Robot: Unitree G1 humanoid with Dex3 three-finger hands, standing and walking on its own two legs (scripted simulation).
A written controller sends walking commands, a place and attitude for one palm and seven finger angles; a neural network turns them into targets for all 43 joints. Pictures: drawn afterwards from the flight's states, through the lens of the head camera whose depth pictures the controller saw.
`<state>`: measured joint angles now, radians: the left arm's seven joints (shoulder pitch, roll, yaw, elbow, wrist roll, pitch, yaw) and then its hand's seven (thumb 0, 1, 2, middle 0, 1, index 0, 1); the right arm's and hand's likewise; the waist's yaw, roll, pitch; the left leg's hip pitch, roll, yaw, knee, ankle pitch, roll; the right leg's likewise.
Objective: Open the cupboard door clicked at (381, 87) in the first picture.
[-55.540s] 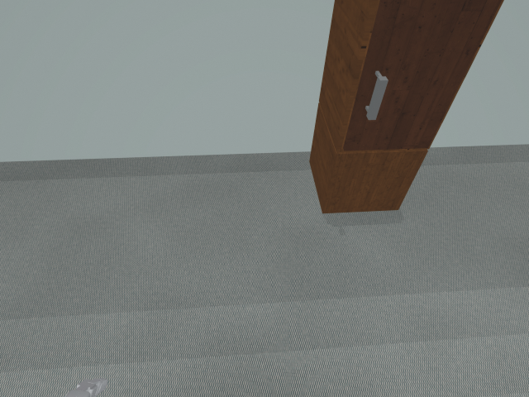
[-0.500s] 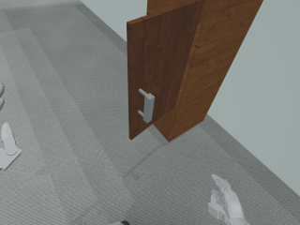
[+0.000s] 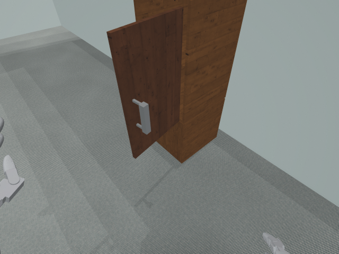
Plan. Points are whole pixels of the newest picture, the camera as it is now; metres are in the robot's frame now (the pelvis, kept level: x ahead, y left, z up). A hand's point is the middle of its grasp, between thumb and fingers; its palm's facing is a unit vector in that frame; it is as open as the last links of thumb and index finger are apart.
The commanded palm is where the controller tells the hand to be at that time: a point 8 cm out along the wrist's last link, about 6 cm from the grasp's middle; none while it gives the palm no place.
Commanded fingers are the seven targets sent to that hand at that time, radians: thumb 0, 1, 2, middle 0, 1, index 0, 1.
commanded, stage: stop stepping back and stand still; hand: left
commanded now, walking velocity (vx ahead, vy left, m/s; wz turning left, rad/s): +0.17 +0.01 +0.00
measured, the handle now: (141, 116) +0.65 +0.12 -0.06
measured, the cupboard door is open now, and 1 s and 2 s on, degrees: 99 99 99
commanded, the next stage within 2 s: let the arm hang, fingers relaxed in 0.50 s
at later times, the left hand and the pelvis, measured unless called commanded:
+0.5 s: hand (26, 167) +0.23 +0.25 +0.19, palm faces +0.39 -0.79 -0.47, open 7.4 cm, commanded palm +0.15 +0.30 +0.20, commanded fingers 0.00 0.90 0.90 -0.20 -0.30 -0.20 -0.30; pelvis +0.01 +0.00 +0.01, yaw +0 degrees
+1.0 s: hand out of the picture +0.04 +0.16 -0.16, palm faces +0.12 -0.98 -0.18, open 6.8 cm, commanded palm none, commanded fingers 0.00 0.90 0.90 -0.20 -0.30 -0.20 -0.30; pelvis +0.01 -0.02 +0.01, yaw +4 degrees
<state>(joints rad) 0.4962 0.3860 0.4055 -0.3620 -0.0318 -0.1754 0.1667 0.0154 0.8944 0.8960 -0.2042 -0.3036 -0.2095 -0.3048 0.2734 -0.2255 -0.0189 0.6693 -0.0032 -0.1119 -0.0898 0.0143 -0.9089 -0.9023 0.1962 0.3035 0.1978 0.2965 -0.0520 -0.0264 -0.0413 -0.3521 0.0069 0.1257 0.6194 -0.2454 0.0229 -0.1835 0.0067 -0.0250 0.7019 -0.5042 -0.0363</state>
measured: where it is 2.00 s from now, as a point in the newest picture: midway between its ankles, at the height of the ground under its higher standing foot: outside the picture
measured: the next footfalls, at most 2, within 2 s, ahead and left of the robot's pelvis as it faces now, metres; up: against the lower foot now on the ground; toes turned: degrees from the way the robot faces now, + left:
left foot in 0.32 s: +0.09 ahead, +0.12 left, +0.00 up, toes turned +6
right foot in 0.54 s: +0.06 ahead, -0.09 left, +0.00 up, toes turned -3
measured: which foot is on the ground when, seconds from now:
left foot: down 0.00-0.02, up 0.04-0.30, down 0.32-1.00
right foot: down 0.00-0.36, up 0.38-0.52, down 0.54-1.00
